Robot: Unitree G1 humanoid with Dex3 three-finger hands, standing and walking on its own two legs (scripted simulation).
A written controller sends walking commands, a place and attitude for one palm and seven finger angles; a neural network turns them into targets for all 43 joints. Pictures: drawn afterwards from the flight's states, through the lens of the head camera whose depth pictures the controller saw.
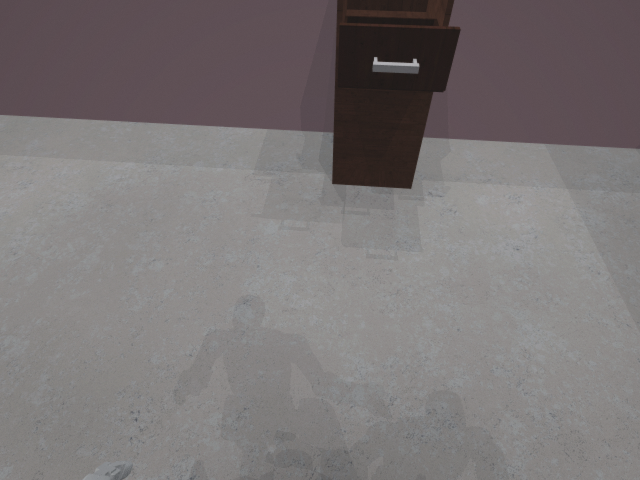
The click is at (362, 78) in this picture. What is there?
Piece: drawer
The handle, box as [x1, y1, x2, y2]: [372, 57, 419, 73]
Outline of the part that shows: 374,57 372,71 417,73 419,66 416,62 416,59 413,59 412,63 377,62 376,57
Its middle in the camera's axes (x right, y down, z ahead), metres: +0.22 -0.51 +1.13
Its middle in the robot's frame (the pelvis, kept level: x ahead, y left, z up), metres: +1.20 -0.16 -0.03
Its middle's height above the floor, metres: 0.74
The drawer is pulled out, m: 0.29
